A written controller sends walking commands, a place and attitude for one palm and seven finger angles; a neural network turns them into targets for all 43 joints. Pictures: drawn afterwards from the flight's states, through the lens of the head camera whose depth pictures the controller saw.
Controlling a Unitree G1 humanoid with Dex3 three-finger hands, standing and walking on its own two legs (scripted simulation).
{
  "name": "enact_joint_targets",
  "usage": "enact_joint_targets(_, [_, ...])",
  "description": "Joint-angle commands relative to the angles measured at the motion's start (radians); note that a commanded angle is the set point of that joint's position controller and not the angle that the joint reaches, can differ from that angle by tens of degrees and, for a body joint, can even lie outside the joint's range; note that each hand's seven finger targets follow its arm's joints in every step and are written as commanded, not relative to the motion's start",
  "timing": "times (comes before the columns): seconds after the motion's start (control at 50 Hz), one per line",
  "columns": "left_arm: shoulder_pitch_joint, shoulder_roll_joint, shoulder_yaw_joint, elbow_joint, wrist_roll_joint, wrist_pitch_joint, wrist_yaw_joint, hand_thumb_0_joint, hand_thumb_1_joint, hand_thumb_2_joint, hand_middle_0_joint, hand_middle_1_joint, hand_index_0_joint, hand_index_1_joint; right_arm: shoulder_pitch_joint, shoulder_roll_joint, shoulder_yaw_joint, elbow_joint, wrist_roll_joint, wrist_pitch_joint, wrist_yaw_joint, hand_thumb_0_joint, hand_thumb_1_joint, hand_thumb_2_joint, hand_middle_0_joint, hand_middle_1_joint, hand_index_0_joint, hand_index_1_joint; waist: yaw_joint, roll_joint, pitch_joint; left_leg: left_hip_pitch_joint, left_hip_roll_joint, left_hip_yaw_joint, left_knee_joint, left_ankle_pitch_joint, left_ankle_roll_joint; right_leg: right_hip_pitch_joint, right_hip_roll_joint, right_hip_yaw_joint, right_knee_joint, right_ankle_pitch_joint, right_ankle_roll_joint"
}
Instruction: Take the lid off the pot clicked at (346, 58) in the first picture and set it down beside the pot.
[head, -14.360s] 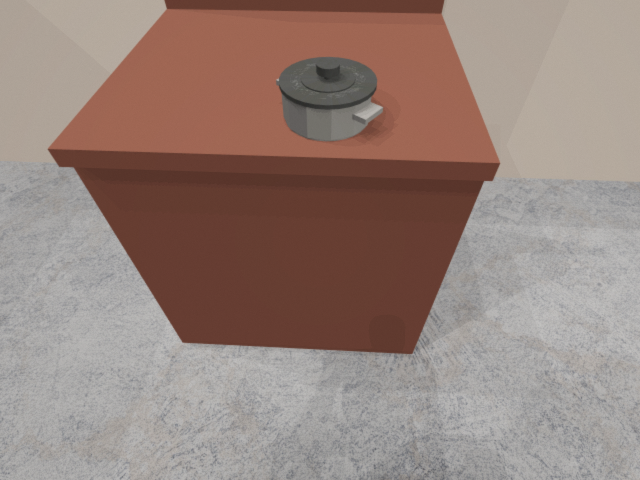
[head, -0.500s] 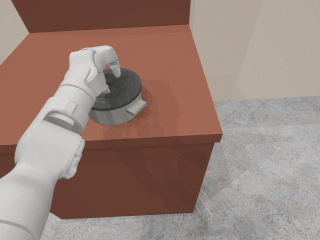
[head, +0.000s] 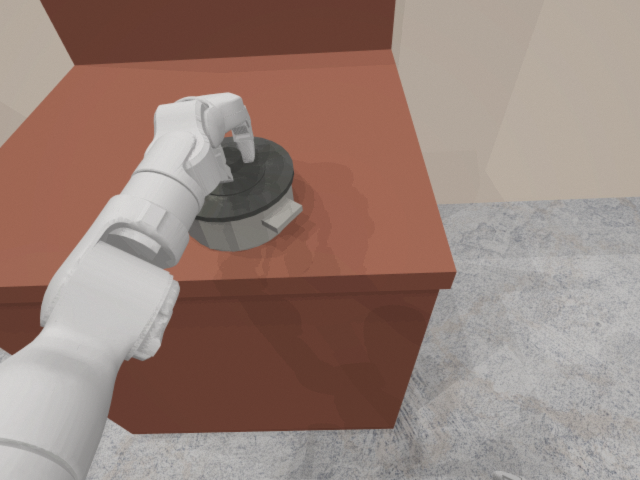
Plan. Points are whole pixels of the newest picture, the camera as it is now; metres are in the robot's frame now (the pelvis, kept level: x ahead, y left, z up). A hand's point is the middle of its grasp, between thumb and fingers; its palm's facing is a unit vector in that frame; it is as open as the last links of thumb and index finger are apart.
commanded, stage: close the fingers and squeeze the knob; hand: left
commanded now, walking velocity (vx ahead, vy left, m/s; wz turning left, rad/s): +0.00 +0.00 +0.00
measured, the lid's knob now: (227, 160) +0.49 +0.12 +0.16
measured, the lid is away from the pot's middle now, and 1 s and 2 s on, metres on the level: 0.00 0.00 0.01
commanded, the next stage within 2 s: lift the lid straight up in 0.90 s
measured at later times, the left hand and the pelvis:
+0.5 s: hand (219, 158) +0.47 +0.12 +0.18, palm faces -0.39 -0.09 -0.92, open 7.0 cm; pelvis +0.00 +0.00 +0.00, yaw +0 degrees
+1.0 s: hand (220, 157) +0.47 +0.12 +0.18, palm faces -0.39 -0.07 -0.92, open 7.0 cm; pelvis +0.00 +0.00 +0.00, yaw +0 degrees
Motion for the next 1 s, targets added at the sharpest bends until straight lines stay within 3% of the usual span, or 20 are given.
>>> enact_joint_targets(0.0, [-0.545,0.202,0.062,-0.153,0.022,-0.004,0.046,0.000,0.397,0.750,-0.744,-1.048,-0.744,-1.048,-0.022,-0.129,-0.042,-0.101,-0.006,-0.034,-0.013,0.000,-0.900,-0.900,0.200,0.300,0.200,0.300,-0.019,-0.139,-0.356,0.346,-0.026,-0.035,0.029,0.291,0.040,-0.050,0.060,-0.006,-0.053,0.421,-0.026])
enact_joint_targets(0.04, [-0.549,0.230,0.081,-0.189,0.018,-0.012,0.048,0.000,0.429,0.717,-0.763,-1.047,-0.763,-1.047,-0.031,-0.132,-0.040,-0.113,-0.006,-0.035,-0.012,0.000,-0.900,-0.900,0.200,0.300,0.200,0.300,-0.009,-0.125,-0.381,0.345,-0.025,-0.037,0.025,0.306,0.039,-0.024,0.055,-0.002,-0.048,0.437,-0.026])
enact_joint_targets(0.08, [-0.533,0.169,0.032,-0.149,0.021,-0.005,0.044,0.000,0.461,0.680,-0.782,-1.046,-0.782,-1.046,-0.027,-0.128,-0.041,-0.104,-0.003,-0.033,-0.014,0.000,-0.900,-0.900,0.200,0.300,0.200,0.300,-0.022,-0.134,-0.330,0.342,-0.027,-0.031,0.025,0.285,0.040,-0.062,0.059,-0.007,-0.059,0.415,-0.026])
enact_joint_targets(0.16, [-0.531,0.212,0.062,-0.117,0.020,0.002,0.047,0.000,0.531,0.593,-0.822,-1.039,-0.822,-1.039,-0.023,-0.135,-0.040,-0.096,-0.005,-0.029,-0.019,0.000,-0.900,-0.900,0.200,0.300,0.200,0.300,-0.021,-0.145,-0.313,0.308,-0.030,-0.027,0.013,0.217,0.042,-0.052,0.058,-0.003,-0.064,0.391,-0.026])
enact_joint_targets(0.22, [-0.558,0.205,0.057,-0.179,0.018,-0.013,0.046,0.000,0.590,0.514,-0.853,-1.031,-0.853,-1.031,-0.023,-0.133,-0.044,-0.108,-0.009,-0.038,-0.017,0.000,-0.900,-0.900,0.200,0.300,0.200,0.300,-0.015,-0.115,-0.377,0.339,-0.027,-0.032,0.024,0.259,0.040,-0.034,0.056,-0.003,-0.053,0.417,-0.029])
enact_joint_targets(0.26, [-0.539,0.245,0.088,-0.167,0.027,-0.014,0.047,0.000,0.635,0.449,-0.874,-1.024,-0.874,-1.024,-0.023,-0.135,-0.043,-0.106,-0.007,-0.036,-0.017,0.000,-0.900,-0.900,0.200,0.300,0.200,0.300,-0.012,-0.121,-0.376,0.335,-0.026,-0.029,0.023,0.269,0.041,-0.026,0.055,0.001,-0.051,0.425,-0.027])
enact_joint_targets(0.3, [-0.526,0.192,0.044,-0.142,0.019,-0.008,0.039,0.000,0.576,0.534,-0.848,-1.026,-0.829,-1.017,-0.024,-0.131,-0.043,-0.104,-0.002,-0.033,-0.017,0.000,-0.900,-0.900,0.200,0.300,0.200,0.300,-0.021,-0.139,-0.327,0.316,-0.029,-0.024,0.018,0.230,0.042,-0.048,0.059,-0.004,-0.060,0.401,-0.024])
enact_joint_targets(0.36, [-0.532,0.260,0.095,-0.126,0.024,-0.006,0.044,0.000,0.551,0.590,-0.835,-1.026,-0.799,-1.008,-0.016,-0.140,-0.043,-0.100,-0.007,-0.031,-0.020,0.000,-0.900,-0.900,0.200,0.300,0.200,0.300,-0.015,-0.150,-0.329,0.299,-0.029,-0.021,0.017,0.221,0.044,-0.030,0.057,0.001,-0.060,0.410,-0.025])
enact_joint_targets(0.42, [-0.527,0.214,0.052,-0.136,0.016,-0.011,0.038,0.000,0.561,0.614,-0.837,-1.025,-0.793,-1.001,-0.016,-0.138,-0.044,-0.106,-0.005,-0.031,-0.020,0.000,-0.900,-0.900,0.200,0.300,0.200,0.300,-0.020,-0.127,-0.329,0.293,-0.030,-0.017,0.020,0.233,0.044,-0.028,0.055,-0.001,-0.059,0.430,-0.026])
enact_joint_targets(0.46, [-0.538,0.258,0.085,-0.153,0.031,-0.014,0.043,0.000,0.574,0.624,-0.842,-1.027,-0.796,-0.999,-0.026,-0.137,-0.041,-0.110,-0.004,-0.028,-0.019,0.000,-0.900,-0.900,0.200,0.300,0.200,0.300,-0.013,-0.123,-0.354,0.307,-0.028,-0.022,0.018,0.233,0.042,-0.022,0.055,0.002,-0.054,0.414,-0.026])
enact_joint_targets(0.5, [-0.528,0.232,0.064,-0.135,0.029,-0.010,0.040,0.000,0.589,0.635,-0.850,-1.030,-0.803,-0.999,-0.020,-0.135,-0.041,-0.107,-0.002,-0.027,-0.021,0.000,-0.900,-0.900,0.200,0.300,0.200,0.300,-0.022,-0.146,-0.329,0.294,-0.030,-0.018,0.018,0.219,0.044,-0.028,0.056,0.001,-0.060,0.413,-0.023])
enact_joint_targets(0.54, [-0.524,0.261,0.088,-0.163,0.029,-0.018,0.043,0.000,0.605,0.646,-0.860,-1.033,-0.811,-1.001,-0.024,-0.137,-0.043,-0.114,-0.006,-0.028,-0.020,0.000,-0.900,-0.900,0.200,0.300,0.200,0.300,-0.010,-0.121,-0.368,0.316,-0.027,-0.020,0.028,0.270,0.043,-0.013,0.054,0.003,-0.050,0.444,-0.026])
enact_joint_targets(0.6, [-0.523,0.224,0.054,-0.127,0.030,-0.008,0.040,0.000,0.631,0.664,-0.875,-1.040,-0.825,-1.004,-0.026,-0.133,-0.041,-0.107,0.002,-0.024,-0.021,0.000,-0.900,-0.900,0.200,0.300,0.200,0.300,-0.024,-0.136,-0.314,0.298,-0.027,-0.018,0.019,0.221,0.044,-0.046,0.057,-0.001,-0.061,0.402,-0.024])
enact_joint_targets(0.62, [-0.549,0.211,0.048,-0.160,0.021,-0.012,0.041,0.000,0.640,0.670,-0.880,-1.043,-0.830,-1.006,-0.018,-0.137,-0.046,-0.104,-0.001,-0.024,-0.018,0.000,-0.900,-0.900,0.200,0.300,0.200,0.300,-0.024,-0.108,-0.330,0.316,-0.022,-0.021,0.022,0.248,0.042,-0.052,0.057,-0.006,-0.058,0.409,-0.030])
enact_joint_targets(0.7, [-0.535,0.231,0.055,-0.084,0.034,0.002,0.042,0.000,0.678,0.693,-0.901,-1.050,-0.849,-1.015,-0.020,-0.138,-0.037,-0.098,0.000,-0.023,-0.024,0.000,-0.900,-0.900,0.200,0.300,0.200,0.300,-0.029,-0.140,-0.296,0.278,-0.027,-0.019,0.014,0.196,0.042,-0.055,0.059,-0.003,-0.063,0.385,-0.025])
enact_joint_targets(0.82, [-0.593,0.196,0.040,-0.152,0.028,-0.011,0.046,0.000,0.732,0.726,-0.937,-1.062,-0.883,-1.034,-0.010,-0.139,-0.046,-0.097,-0.007,-0.029,-0.020,0.000,-0.900,-0.900,0.200,0.300,0.200,0.300,-0.032,-0.096,-0.385,0.337,-0.020,-0.033,0.030,0.269,0.038,-0.059,0.058,-0.008,-0.046,0.407,-0.033])
enact_joint_targets(0.88, [-0.574,0.218,0.058,-0.120,0.032,-0.005,0.043,0.000,0.756,0.743,-0.955,-1.066,-0.899,-1.044,-0.008,-0.139,-0.045,-0.094,-0.005,-0.028,-0.020,0.000,-0.900,-0.900,0.200,0.300,0.200,0.300,-0.032,-0.127,-0.356,0.316,-0.022,-0.027,0.022,0.226,0.040,-0.059,0.059,-0.005,-0.054,0.386,-0.027])
enact_joint_targets(0.92, [-0.583,0.176,0.031,-0.160,0.018,-0.014,0.040,0.000,0.765,0.751,-0.963,-1.068,-0.906,-1.048,-0.006,-0.136,-0.049,-0.100,-0.006,-0.032,-0.017,0.000,-0.900,-0.900,0.200,0.300,0.200,0.300,-0.030,-0.108,-0.375,0.339,-0.019,-0.032,0.030,0.280,0.040,-0.061,0.059,-0.010,-0.048,0.410,-0.031])
enact_joint_targets(0.96, [-0.566,0.226,0.076,-0.182,0.026,-0.018,0.045,0.000,0.770,0.757,-0.969,-1.069,-0.910,-1.051,-0.016,-0.135,-0.048,-0.107,-0.007,-0.036,-0.014,0.000,-0.900,-0.900,0.200,0.300,0.200,0.300,-0.018,-0.103,-0.405,0.364,-0.018,-0.036,0.035,0.310,0.041,-0.047,0.058,-0.002,-0.044,0.418,-0.029])
enact_joint_targets(0.98, [-0.537,0.187,0.044,-0.148,0.025,-0.014,0.041,0.000,0.772,0.760,-0.971,-1.069,-0.912,-1.053,-0.015,-0.131,-0.045,-0.105,-0.005,-0.036,-0.015,0.000,-0.900,-0.900,0.200,0.300,0.200,0.300,-0.022,-0.114,-0.372,0.349,-0.020,-0.036,0.033,0.308,0.041,-0.060,0.061,-0.008,-0.045,0.413,-0.029])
